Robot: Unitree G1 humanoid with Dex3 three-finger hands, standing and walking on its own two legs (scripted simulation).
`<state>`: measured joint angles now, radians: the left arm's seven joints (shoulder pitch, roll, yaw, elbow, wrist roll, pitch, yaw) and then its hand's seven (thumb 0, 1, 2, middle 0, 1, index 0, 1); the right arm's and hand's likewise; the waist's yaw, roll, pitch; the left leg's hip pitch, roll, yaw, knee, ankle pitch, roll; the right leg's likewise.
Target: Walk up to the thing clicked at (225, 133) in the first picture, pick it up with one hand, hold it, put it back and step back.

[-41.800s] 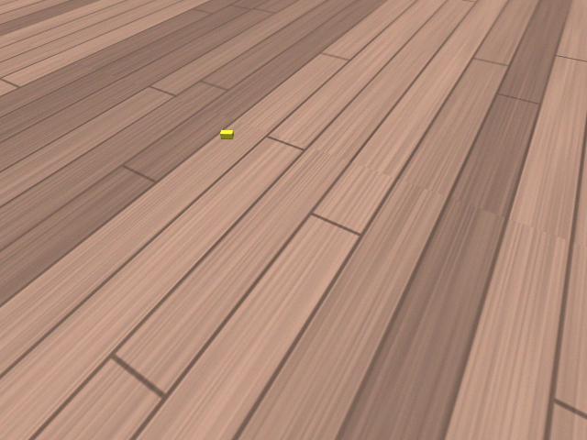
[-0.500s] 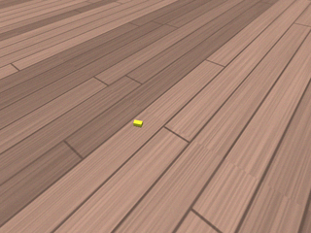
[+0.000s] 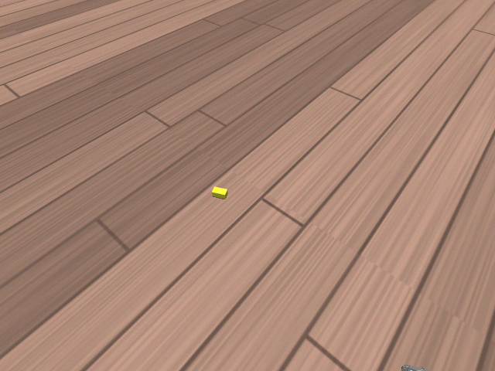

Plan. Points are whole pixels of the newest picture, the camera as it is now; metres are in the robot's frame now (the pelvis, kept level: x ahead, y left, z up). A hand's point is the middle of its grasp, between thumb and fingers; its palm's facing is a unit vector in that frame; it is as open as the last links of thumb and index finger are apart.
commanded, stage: step back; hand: left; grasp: from above
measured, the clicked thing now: (219, 192) +1.03 +0.17 -0.75
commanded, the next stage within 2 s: stand in 0.10 s
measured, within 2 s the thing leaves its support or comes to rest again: neither
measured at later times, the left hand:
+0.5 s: hand out of the picture +0.09 +0.25 -0.14, palm faces -0.04 -0.94 -0.33, open 7.3 cm
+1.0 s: hand out of the picture +0.05 +0.25 -0.14, palm faces -0.02 -0.94 -0.35, open 7.3 cm
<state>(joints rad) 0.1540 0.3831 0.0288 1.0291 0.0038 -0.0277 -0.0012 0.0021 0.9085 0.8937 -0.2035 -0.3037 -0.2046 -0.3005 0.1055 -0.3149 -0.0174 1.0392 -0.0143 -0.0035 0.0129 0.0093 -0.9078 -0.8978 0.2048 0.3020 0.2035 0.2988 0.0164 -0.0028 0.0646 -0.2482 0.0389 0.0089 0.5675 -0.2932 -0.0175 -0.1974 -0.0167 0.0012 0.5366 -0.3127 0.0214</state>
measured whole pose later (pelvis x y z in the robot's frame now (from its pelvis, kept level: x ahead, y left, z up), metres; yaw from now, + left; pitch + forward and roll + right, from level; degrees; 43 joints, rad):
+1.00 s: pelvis -0.02 -0.01 +0.02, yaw +1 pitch -2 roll +0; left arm 0.12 0.35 0.00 1.15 0.01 -0.02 -0.01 0.00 0.91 0.89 -0.20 -0.30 -0.20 -0.30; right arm 0.11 -0.35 0.00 1.15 -0.01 -0.01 0.02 0.01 -0.91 -0.90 0.20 0.30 0.20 0.30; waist -0.01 0.02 0.04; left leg -0.15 0.04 0.00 0.33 -0.14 -0.03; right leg -0.10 -0.01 -0.02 0.32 -0.18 0.01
